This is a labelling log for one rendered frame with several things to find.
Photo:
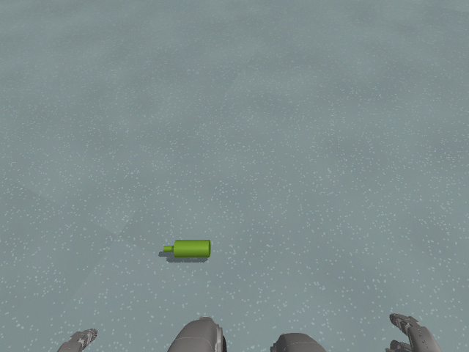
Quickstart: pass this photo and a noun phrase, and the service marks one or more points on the right robot hand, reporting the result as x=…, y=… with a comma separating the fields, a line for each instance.
x=421, y=339

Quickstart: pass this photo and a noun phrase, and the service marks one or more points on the left robot hand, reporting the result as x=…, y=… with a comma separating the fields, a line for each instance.
x=78, y=341

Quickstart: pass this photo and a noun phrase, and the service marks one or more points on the bottle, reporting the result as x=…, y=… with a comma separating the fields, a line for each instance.
x=189, y=248

